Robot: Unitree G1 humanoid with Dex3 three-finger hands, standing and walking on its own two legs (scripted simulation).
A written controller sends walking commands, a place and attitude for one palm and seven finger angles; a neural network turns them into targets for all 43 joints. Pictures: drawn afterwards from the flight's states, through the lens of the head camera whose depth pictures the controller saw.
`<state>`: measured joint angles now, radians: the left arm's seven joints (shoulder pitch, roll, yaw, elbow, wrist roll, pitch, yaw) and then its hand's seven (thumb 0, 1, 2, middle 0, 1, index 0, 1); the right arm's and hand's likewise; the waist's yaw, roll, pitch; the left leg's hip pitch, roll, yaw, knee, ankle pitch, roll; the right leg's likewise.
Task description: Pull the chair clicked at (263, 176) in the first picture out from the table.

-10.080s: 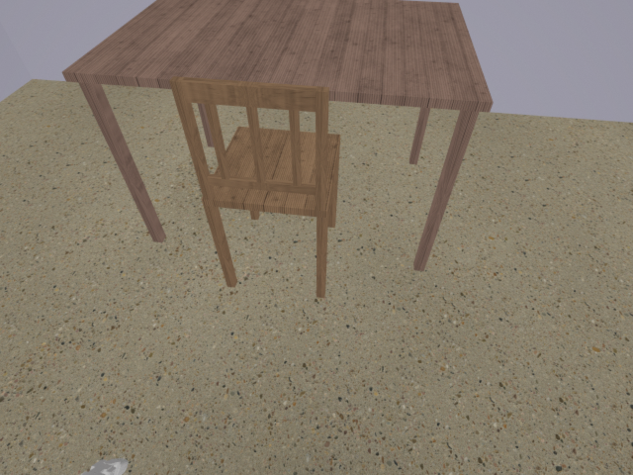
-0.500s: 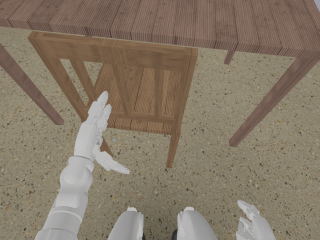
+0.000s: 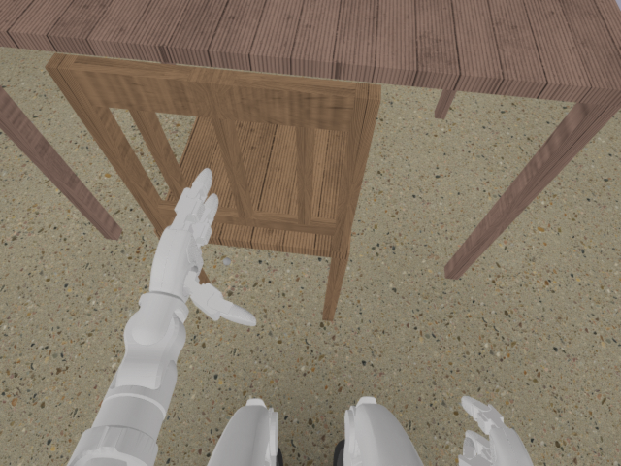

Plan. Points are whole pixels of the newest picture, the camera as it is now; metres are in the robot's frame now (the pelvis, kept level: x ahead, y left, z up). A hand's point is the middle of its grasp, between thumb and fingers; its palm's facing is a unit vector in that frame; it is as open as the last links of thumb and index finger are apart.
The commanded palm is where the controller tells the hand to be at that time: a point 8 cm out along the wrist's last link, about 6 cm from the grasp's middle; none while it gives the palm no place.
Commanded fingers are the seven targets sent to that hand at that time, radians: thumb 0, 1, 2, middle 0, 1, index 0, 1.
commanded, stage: aim the fingers beside a spindle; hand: left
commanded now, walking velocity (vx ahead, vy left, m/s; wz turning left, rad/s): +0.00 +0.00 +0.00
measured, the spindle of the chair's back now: (236, 172) +0.52 +0.11 +0.01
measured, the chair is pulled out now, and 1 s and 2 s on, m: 0.00 0.00 0.00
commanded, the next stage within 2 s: push the fingers through the gap in 0.16 s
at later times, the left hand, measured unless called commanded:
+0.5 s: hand (226, 255) +0.37 +0.11 +0.02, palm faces -0.15 -0.99 -0.06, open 16.9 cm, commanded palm +0.36 +0.16 +0.03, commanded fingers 0.00 -0.50 0.30 -0.06 -0.08 -0.06 -0.08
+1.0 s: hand (241, 219) +0.42 +0.10 +0.02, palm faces -0.13 -0.99 -0.06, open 17.0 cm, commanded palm +0.41 +0.15 +0.02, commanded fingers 0.00 -0.50 0.30 -0.06 -0.08 -0.06 -0.08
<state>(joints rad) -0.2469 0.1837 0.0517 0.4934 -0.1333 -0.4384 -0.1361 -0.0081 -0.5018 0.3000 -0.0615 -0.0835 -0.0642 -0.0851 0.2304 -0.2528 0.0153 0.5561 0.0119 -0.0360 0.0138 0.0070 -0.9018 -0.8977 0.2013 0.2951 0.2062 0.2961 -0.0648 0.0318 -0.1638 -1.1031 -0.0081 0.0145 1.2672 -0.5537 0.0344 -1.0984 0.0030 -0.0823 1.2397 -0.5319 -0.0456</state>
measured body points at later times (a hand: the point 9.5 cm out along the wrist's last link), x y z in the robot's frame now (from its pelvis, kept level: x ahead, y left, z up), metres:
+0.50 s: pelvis -0.01 +0.00 -0.01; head +0.11 +0.01 +0.43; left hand +0.37 +0.16 +0.03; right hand +0.14 -0.25 -0.11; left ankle +0.02 +0.10 -0.62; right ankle +0.03 -0.10 -0.62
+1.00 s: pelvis +0.00 +0.00 +0.00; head +0.12 +0.00 +0.43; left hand +0.43 +0.15 +0.03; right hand +0.08 -0.25 -0.13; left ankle +0.02 +0.10 -0.62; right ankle +0.03 -0.10 -0.62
